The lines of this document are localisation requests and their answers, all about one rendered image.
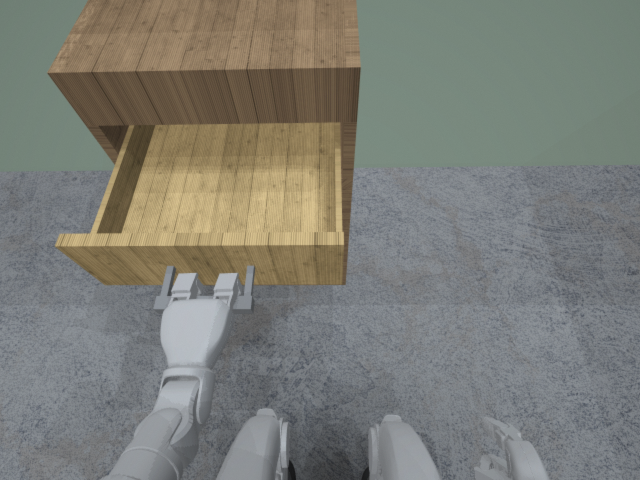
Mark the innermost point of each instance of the cabinet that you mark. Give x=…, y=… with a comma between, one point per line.
x=182, y=62

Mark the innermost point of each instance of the right robot hand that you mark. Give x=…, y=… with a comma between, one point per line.
x=522, y=460

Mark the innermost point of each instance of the robot thigh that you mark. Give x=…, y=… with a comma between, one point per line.
x=260, y=448
x=396, y=452

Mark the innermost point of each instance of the robot right thigh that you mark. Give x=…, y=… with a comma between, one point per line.
x=396, y=452

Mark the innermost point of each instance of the handle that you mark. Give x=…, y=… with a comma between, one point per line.
x=243, y=304

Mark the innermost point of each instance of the robot left forearm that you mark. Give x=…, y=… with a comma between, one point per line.
x=166, y=441

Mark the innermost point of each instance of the robot left thigh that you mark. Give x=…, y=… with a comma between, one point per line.
x=260, y=448

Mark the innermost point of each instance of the left robot hand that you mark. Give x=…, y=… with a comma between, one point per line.
x=195, y=331

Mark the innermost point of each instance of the drawer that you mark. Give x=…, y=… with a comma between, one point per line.
x=216, y=198

